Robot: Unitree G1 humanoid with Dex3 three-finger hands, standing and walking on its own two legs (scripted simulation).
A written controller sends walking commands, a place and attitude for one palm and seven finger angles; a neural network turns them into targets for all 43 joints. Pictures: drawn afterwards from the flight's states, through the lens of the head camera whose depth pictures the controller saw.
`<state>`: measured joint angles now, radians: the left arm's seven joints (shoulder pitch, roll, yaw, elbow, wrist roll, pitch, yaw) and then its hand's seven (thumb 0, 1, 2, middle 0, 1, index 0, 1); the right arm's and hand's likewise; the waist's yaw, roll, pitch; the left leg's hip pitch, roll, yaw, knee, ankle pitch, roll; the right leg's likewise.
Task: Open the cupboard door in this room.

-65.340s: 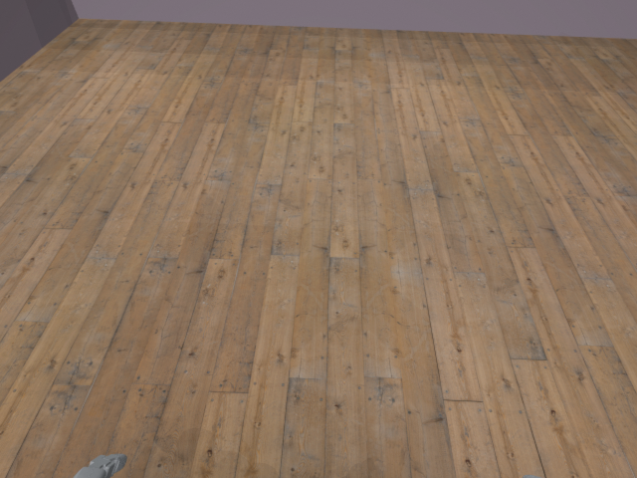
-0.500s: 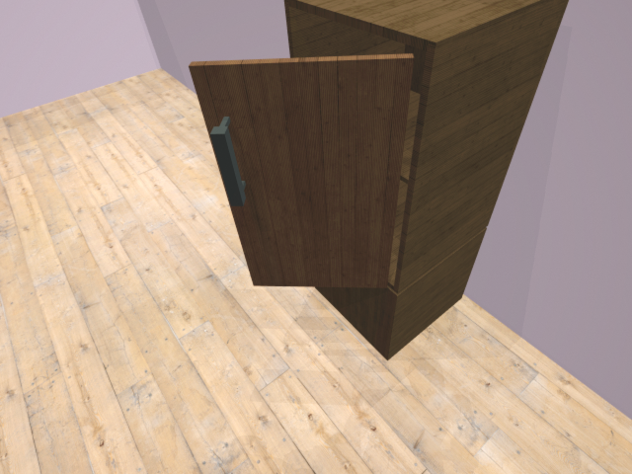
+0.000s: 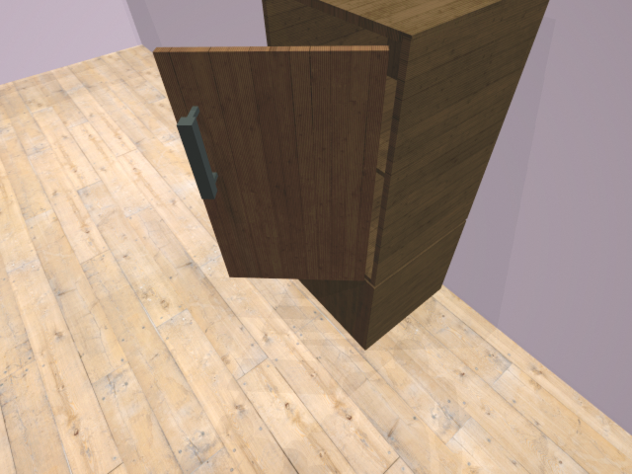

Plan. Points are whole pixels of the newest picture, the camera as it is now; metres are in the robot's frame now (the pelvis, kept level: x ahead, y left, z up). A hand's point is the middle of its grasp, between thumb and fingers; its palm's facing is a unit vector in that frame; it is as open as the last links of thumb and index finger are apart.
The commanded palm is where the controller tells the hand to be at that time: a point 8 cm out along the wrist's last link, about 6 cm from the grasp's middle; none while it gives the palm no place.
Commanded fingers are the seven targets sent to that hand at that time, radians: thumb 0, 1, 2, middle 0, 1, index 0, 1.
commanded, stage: come to a stop and stand still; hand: left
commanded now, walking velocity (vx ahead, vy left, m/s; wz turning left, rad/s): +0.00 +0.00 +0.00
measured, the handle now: (202, 153) +0.62 +0.23 +0.07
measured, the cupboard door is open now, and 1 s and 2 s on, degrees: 48 48 48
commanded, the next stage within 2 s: look again from close up in 0.42 s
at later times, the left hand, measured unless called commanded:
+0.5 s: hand out of the picture +0.02 +0.16 -0.17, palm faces +0.04 -0.98 -0.20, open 7.3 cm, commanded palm none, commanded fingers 0.00 0.90 0.90 -0.20 -0.30 -0.20 -0.30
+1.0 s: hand out of the picture +0.04 +0.16 -0.17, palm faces +0.05 -0.98 -0.21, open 7.3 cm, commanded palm none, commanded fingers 0.00 0.90 0.90 -0.20 -0.30 -0.20 -0.30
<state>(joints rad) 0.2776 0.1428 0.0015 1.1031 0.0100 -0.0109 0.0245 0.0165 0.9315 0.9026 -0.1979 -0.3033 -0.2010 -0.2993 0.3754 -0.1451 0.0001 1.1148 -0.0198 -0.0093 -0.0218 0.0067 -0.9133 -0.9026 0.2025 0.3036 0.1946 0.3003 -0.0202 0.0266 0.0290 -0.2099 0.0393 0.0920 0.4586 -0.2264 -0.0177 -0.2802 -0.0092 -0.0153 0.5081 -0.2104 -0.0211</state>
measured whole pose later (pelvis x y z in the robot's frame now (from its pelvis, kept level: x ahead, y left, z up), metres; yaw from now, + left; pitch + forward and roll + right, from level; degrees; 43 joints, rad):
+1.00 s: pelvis +0.04 -0.01 +0.00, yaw +1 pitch -1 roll +1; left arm 0.27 0.15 0.01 1.11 0.01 -0.02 0.03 0.01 0.92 0.90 -0.20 -0.30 -0.20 -0.30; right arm 0.29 -0.13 0.00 1.13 -0.02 -0.02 -0.03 0.00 -0.91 -0.90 0.20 0.30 0.20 0.30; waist 0.00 0.01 0.04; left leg -0.14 0.06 0.07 0.40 -0.25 -0.04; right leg -0.20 0.01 -0.04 0.45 -0.24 -0.04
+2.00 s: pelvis +0.04 +0.04 +0.00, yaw +0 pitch -1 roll +0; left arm 0.24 0.19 0.00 1.09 0.01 0.00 0.03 0.00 0.91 0.90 -0.20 -0.30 -0.20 -0.30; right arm 0.23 -0.18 0.01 1.10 -0.02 -0.03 -0.03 0.01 -0.91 -0.90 0.21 0.30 0.20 0.30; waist 0.01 -0.01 0.06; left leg -0.15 -0.02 0.08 0.46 -0.29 0.04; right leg -0.20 -0.05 0.00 0.48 -0.26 0.04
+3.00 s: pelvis +0.03 +0.01 -0.01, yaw +3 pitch +4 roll +1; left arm 0.34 0.17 0.16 0.23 -0.20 -0.27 -0.06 0.01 0.84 0.87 -0.20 -0.35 -0.20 -0.34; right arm 0.26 -0.22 -0.03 0.78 0.01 -0.26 -0.05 0.01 -0.91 -0.90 0.21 0.30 0.20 0.30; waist -0.02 0.01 -0.05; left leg -0.37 0.00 0.02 0.64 -0.33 0.00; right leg -0.40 -0.03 -0.06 0.66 -0.32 -0.01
